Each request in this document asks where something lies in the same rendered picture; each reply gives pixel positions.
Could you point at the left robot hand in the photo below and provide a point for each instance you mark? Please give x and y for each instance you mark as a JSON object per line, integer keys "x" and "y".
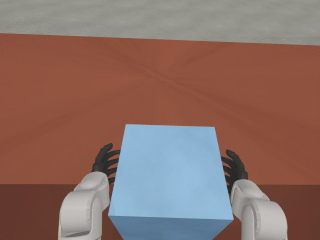
{"x": 101, "y": 164}

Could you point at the carton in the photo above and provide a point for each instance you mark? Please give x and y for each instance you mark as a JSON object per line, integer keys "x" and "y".
{"x": 170, "y": 184}

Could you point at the right robot forearm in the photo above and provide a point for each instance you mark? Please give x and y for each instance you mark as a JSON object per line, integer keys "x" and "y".
{"x": 261, "y": 219}

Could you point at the left robot forearm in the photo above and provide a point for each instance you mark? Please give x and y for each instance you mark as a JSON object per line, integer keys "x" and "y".
{"x": 80, "y": 216}

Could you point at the right robot hand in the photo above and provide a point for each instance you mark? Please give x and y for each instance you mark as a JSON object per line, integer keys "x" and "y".
{"x": 237, "y": 170}

